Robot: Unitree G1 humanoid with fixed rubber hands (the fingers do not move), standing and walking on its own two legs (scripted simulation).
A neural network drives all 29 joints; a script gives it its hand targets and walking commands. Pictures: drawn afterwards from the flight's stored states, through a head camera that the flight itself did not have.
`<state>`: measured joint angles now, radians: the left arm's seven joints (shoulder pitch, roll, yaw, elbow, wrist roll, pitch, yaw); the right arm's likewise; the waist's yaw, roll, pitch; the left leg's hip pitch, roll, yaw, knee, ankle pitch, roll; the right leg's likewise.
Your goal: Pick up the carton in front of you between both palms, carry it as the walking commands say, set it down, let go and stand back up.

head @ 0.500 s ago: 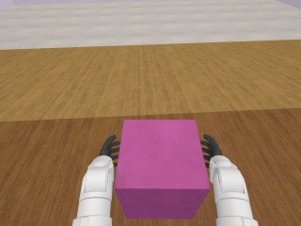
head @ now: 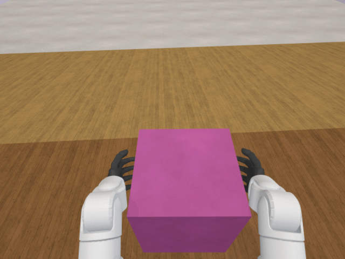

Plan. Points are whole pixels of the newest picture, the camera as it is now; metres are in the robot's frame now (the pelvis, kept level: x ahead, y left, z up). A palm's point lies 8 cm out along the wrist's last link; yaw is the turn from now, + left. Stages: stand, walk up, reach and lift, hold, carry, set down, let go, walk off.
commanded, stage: carry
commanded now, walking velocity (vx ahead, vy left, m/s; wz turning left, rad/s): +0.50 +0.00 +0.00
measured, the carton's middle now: (184, 193) +0.28 +0.00 +0.01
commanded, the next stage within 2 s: none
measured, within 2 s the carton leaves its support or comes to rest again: neither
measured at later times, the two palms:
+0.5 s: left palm (152, 108) +0.55 +0.09 +0.07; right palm (246, 108) +0.55 -0.21 +0.07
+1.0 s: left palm (155, 62) +0.89 +0.11 +0.06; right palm (223, 64) +0.86 -0.19 +0.06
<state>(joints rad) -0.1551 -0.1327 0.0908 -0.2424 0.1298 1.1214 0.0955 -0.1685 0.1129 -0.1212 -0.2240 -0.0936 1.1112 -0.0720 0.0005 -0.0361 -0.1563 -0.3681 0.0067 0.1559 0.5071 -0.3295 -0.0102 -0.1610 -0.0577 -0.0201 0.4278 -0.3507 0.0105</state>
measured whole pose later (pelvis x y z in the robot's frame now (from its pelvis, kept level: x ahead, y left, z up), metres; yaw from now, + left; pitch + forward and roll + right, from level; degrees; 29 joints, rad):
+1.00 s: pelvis +0.62 -0.02 +0.00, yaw -5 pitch +4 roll -1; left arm -0.14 -0.13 0.11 -0.32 0.11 1.20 0.08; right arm -0.14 0.13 -0.10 -0.31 -0.10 1.19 -0.09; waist -0.03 -0.01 -0.03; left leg -0.32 0.03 0.26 0.42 -0.18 0.09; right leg -0.46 -0.09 -0.06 1.16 -0.32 -0.02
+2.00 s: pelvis +1.27 -0.04 -0.02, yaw -3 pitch +5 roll -2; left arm -0.65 -0.02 0.21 0.04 0.07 1.22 0.12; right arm -0.63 0.04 -0.22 0.03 -0.06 1.19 -0.12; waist -0.04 0.00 0.08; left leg -0.42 0.01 0.16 0.58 -0.10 0.11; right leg -0.54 -0.02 -0.01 1.20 -0.39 -0.05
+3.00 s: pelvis +1.93 -0.06 -0.12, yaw -3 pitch +6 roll -2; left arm -0.60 -0.03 0.20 0.06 0.07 1.19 0.13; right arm -0.59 0.03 -0.21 0.05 -0.04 1.17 -0.13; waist -0.06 0.02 0.02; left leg -0.37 -0.07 0.11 0.57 -0.16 0.14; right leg -0.68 -0.03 0.01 1.09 -0.33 -0.03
